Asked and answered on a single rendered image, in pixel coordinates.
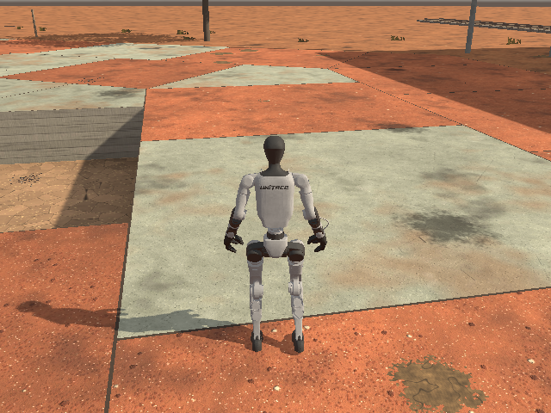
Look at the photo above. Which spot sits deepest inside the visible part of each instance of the right robot upper arm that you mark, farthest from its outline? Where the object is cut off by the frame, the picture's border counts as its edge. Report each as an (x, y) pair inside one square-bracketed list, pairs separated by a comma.
[(301, 181)]

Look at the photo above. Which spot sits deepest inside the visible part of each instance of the robot right hand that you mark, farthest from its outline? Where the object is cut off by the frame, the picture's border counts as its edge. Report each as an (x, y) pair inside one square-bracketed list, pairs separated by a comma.
[(322, 241)]

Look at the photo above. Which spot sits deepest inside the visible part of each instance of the left robot forearm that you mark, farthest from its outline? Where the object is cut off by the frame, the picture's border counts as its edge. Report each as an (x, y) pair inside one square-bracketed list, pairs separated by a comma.
[(233, 226)]

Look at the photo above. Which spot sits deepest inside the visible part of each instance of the robot left thigh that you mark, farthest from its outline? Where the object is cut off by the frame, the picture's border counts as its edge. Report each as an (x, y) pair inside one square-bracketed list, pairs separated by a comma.
[(254, 253)]

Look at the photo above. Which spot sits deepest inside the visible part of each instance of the left robot upper arm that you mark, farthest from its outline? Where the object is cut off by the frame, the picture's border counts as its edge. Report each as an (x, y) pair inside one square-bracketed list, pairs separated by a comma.
[(248, 181)]

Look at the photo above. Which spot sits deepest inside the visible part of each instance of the robot left hand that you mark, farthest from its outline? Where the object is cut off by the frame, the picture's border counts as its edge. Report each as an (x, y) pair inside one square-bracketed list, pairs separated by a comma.
[(235, 240)]

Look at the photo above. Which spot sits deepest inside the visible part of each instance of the robot torso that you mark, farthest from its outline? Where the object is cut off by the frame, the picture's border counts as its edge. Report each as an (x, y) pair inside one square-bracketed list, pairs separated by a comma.
[(275, 205)]

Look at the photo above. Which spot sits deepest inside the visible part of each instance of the right robot forearm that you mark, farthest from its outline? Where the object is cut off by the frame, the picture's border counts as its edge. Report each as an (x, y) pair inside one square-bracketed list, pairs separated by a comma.
[(316, 225)]

